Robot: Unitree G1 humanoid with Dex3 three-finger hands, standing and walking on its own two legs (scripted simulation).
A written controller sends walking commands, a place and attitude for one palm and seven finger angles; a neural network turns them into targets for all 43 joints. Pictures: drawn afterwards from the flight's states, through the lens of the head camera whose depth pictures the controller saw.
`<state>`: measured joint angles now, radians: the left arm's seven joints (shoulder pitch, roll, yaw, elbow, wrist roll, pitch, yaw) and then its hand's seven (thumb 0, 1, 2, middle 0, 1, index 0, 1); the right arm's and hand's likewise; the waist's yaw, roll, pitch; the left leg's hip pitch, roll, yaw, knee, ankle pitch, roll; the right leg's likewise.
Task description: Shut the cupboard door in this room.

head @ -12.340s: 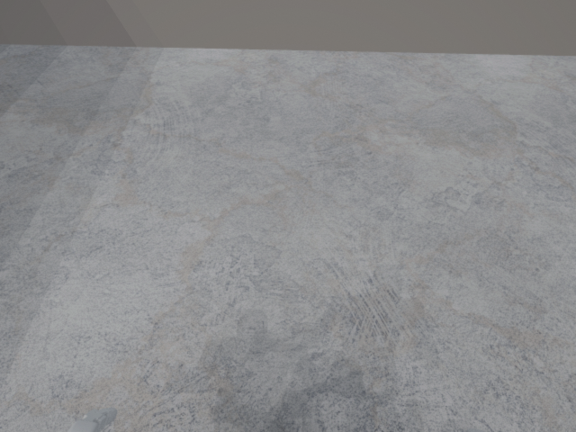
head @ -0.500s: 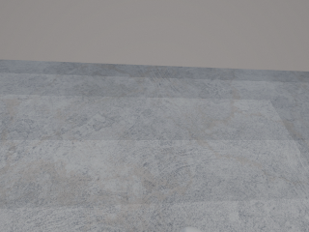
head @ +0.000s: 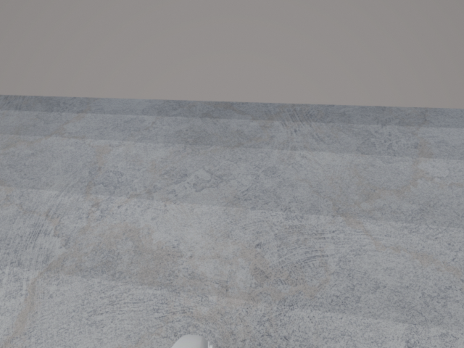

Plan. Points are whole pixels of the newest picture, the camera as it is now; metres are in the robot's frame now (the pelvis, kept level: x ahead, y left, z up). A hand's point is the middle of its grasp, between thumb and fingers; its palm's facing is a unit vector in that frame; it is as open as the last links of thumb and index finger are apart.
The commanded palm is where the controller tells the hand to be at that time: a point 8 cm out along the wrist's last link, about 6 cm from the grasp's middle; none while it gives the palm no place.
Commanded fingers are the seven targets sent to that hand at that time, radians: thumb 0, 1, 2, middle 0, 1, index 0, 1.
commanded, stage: turn or walk to find it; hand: left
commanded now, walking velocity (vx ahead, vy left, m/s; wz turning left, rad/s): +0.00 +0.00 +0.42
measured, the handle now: out of the picture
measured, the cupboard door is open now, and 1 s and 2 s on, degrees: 79 79 79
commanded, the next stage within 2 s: none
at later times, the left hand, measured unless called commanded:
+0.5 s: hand out of the picture -0.06 +0.28 -0.18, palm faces +0.27 -0.94 -0.22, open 7.4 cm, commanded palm none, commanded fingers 0.00 0.90 0.90 -0.20 -0.30 -0.20 -0.30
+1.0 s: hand out of the picture -0.01 +0.22 -0.14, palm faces +0.38 -0.88 -0.28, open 7.4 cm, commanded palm none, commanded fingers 0.00 0.90 0.90 -0.20 -0.30 -0.20 -0.30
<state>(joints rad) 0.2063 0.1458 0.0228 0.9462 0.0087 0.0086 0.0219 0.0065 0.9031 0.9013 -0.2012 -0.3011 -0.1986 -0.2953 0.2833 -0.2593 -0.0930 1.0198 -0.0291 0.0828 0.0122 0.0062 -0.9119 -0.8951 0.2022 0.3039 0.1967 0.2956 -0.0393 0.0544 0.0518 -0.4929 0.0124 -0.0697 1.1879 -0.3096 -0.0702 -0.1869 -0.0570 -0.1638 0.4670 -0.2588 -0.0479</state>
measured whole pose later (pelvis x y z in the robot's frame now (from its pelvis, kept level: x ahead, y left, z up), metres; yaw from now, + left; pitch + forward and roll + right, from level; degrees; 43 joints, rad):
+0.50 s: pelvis -0.03 +0.07 +0.00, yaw +12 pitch -1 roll -2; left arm 0.24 0.27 0.06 1.02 0.02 0.06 0.01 0.01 0.91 0.90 -0.20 -0.30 -0.19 -0.29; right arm 0.12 -0.18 -0.02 0.96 -0.02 0.02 -0.01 0.00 -0.91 -0.89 0.21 0.30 0.20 0.30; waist 0.04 -0.05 0.06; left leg -0.18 -0.01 0.02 0.46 -0.27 0.05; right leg -0.46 -0.10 -0.05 1.09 -0.40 0.08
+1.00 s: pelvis -0.05 +0.00 +0.00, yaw +24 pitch -2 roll +2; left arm 0.13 0.16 0.02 0.91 0.01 0.01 0.02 0.00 0.90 0.90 -0.20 -0.30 -0.20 -0.30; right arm 0.29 -0.24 -0.09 1.02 -0.03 0.08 0.00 0.01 -0.91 -0.89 0.20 0.30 0.20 0.30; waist -0.05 0.06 0.06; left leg -0.45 -0.06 -0.07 1.01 -0.43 -0.03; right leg -0.23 -0.05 -0.10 0.53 -0.28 -0.04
